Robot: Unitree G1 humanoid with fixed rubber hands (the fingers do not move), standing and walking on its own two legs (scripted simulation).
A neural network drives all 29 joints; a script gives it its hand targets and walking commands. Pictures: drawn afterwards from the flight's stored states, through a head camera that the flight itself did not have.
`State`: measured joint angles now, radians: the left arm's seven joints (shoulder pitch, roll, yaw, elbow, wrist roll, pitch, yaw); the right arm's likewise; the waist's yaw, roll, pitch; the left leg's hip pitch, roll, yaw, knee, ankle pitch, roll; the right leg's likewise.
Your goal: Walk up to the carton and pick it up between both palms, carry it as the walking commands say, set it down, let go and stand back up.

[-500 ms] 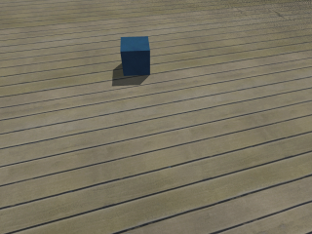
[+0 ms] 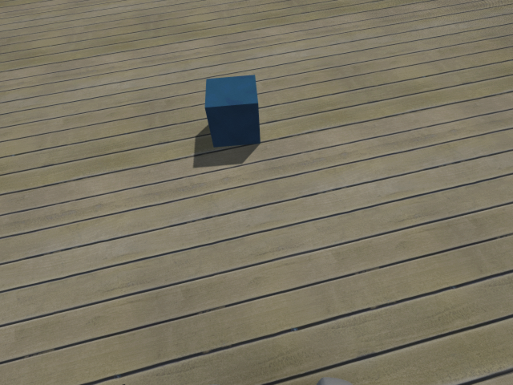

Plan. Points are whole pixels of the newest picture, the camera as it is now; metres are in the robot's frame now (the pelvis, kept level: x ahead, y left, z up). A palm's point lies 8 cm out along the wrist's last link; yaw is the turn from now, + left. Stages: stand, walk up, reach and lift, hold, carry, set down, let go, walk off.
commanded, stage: walk up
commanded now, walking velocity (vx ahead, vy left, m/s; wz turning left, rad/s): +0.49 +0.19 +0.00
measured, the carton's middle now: (233, 111) +1.48 +0.13 -0.63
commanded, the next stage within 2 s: none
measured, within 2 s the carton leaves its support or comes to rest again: neither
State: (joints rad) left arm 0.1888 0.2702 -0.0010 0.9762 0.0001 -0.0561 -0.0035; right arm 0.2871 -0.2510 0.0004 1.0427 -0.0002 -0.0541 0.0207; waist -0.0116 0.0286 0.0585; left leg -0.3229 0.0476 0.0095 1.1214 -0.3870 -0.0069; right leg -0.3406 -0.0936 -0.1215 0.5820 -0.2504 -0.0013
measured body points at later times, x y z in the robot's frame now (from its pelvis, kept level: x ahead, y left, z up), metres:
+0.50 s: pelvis +0.23 +0.07 +0.00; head +0.27 +0.08 +0.45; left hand +0.39 +0.31 -0.13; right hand +0.21 -0.18 -0.14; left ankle +0.21 +0.17 -0.73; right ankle +0.23 -0.08 -0.65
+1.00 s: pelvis +0.46 +0.05 +0.01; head +0.48 +0.03 +0.46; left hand +0.40 +0.32 -0.12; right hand +0.52 -0.21 -0.14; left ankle +0.48 +0.20 -0.69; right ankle +0.41 -0.09 -0.73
